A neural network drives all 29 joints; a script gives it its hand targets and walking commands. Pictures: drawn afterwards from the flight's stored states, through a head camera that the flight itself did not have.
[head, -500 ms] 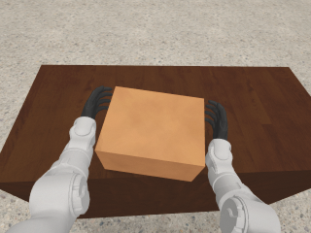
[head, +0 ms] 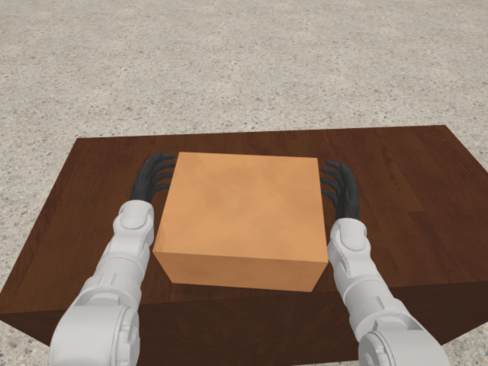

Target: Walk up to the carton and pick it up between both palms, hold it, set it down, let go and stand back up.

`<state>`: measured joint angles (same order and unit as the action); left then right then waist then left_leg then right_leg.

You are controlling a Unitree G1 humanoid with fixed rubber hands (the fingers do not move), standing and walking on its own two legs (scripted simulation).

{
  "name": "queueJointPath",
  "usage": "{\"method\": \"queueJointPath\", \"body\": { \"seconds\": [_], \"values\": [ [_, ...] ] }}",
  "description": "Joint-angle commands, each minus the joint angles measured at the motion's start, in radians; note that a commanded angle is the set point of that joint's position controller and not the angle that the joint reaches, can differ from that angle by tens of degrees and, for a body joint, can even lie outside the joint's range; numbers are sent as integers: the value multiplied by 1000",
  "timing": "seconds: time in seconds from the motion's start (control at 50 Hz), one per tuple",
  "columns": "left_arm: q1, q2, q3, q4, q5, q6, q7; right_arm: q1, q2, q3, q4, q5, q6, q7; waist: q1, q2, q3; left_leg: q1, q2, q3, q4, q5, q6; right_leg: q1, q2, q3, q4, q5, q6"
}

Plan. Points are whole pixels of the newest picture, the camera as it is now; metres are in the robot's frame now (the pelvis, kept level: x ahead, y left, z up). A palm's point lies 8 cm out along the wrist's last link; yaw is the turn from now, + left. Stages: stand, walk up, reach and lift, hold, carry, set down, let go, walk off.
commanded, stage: reach and lift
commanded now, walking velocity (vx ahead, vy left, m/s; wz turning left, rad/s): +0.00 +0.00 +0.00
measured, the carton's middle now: (244, 220) +0.38 +0.00 +0.02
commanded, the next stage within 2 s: hold in 1.62 s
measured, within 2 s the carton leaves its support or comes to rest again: neither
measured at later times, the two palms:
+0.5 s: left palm (129, 203) +0.34 +0.18 +0.13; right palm (359, 196) +0.34 -0.17 +0.13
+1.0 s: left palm (128, 200) +0.33 +0.18 +0.15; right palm (364, 184) +0.34 -0.17 +0.15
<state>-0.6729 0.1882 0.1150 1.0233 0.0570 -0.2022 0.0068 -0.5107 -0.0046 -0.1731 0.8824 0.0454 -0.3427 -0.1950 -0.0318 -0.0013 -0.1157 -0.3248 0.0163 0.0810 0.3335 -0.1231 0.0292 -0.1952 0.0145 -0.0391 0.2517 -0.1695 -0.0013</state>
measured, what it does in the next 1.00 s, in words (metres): stands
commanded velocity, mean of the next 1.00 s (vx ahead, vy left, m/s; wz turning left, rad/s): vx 0.00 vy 0.00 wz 0.00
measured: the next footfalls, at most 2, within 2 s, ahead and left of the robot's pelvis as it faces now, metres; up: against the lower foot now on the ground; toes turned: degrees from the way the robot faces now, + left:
none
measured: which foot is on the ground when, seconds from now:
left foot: down 0.00-1.00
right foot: down 0.00-1.00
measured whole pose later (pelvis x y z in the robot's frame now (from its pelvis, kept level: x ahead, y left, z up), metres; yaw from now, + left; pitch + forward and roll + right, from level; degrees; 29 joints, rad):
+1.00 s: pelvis -0.02 -0.02 +0.00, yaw +1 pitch -7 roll +0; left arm -0.52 0.02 0.32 0.25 0.32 0.51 -0.05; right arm -0.59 -0.04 -0.13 0.63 0.06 0.07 -0.10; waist -0.05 -0.07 0.04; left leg -0.06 0.01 0.07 0.26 -0.09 0.01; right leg 0.03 0.01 -0.06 0.28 -0.19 -0.02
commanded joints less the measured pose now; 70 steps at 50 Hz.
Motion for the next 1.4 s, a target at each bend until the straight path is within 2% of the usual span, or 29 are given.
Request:
{"method": "queueJointPath", "body": {
  "seconds": [0.0, 0.08, 0.12, 0.24, 0.34, 0.4, 0.44, 0.5, 0.58, 0.7, 0.8, 0.88, 0.98, 1.08, 1.26, 1.38],
  "values": [
    [-607, -731, -316, -337, 35, -8, -156, -612, 650, 463, -232, -52, 78, 94, -35, 34, -455, 502, 0, -66, 61, 434, -59, 16, -8, 28, -17, 378, 31],
    [-527, -708, -258, -380, 74, 122, -178, -599, 611, 462, -268, -18, 164, 87, -20, 12, -313, 511, -8, -58, 24, 380, -46, 65, -10, 25, -39, 334, 36],
    [-494, -704, -228, -429, 96, 194, -187, -603, 591, 466, -298, 5, 200, 88, -2, 12, -263, 526, -9, -51, 7, 369, -44, 89, -6, 19, -45, 313, 36],
    [-494, -720, -236, -658, 102, 354, -185, -668, 563, 494, -448, 53, 257, 111, 18, 9, -281, 574, -14, -31, 6, 407, -52, 124, 14, -2, -42, 300, 37],
    [-475, -711, -279, -779, 101, 431, -172, -636, 511, 460, -465, 45, 283, 135, -17, 34, -261, 604, -10, -31, -3, 361, -63, 75, 18, -21, -51, 222, 29],
    [-439, -686, -266, -790, 121, 474, -177, -601, 475, 410, -435, 20, 301, 145, -33, 37, -203, 582, -10, -28, -32, 257, -58, 59, 10, -33, -59, 156, 31],
    [-430, -673, -244, -778, 136, 499, -180, -598, 450, 369, -402, 1, 309, 156, -33, 41, -156, 553, -8, -25, -60, 161, -52, 40, 4, -41, -67, 77, 30],
    [-448, -668, -248, -795, 137, 521, -176, -619, 431, 323, -396, -19, 303, 175, -38, 55, -165, 538, -5, -21, -77, 90, -52, 22, 0, -54, -64, 24, 27],
    [-464, -679, -272, -812, 118, 533, -164, -682, 430, 322, -444, -21, 288, 190, -33, 54, -236, 559, -6, -22, -62, 101, -49, 9, 4, -66, -57, 26, 28],
    [-457, -675, -269, -827, 110, 571, -146, -741, 423, 357, -469, -8, 302, 205, -7, 14, -276, 562, -6, -23, -60, 95, -27, 7, 8, -66, -53, 11, 32],
    [-410, -653, -230, -845, 131, 624, -162, -733, 420, 385, -474, 18, 335, 196, -1, -24, -254, 546, -15, -16, -57, 117, -9, 62, 5, -56, -50, 73, 44],
    [-401, -635, -210, -876, 144, 651, -178, -704, 418, 385, -464, 28, 358, 190, -16, -27, -216, 540, -21, -14, -60, 124, -9, 89, 2, -55, -48, 109, 51],
    [-380, -630, -233, -944, 149, 665, -193, -661, 420, 408, -498, 48, 370, 179, -38, 5, -204, 566, -28, -18, -37, 208, -30, 129, 1, -56, -33, 225, 56],
    [-372, -619, -251, -997, 151, 674, -207, -616, 413, 420, -524, 55, 387, 167, -64, 30, -176, 577, -32, -26, -28, 240, -46, 147, -4, -59, -27, 279, 60],
    [-346, -607, -280, -1067, 137, 689, -210, -615, 404, 482, -633, 84, 394, 155, -57, 40, -217, 606, -33, -38, -6, 301, -57, 168, 1, -66, -11, 350, 61],
    [-330, -580, -238, -1053, 150, 712, -223, -612, 394, 490, -632, 82, 415, 149, -47, -2, -182, 584, -33, -31, -24, 252, -39, 183, -4, -61, -19, 341, 64]
  ]
}}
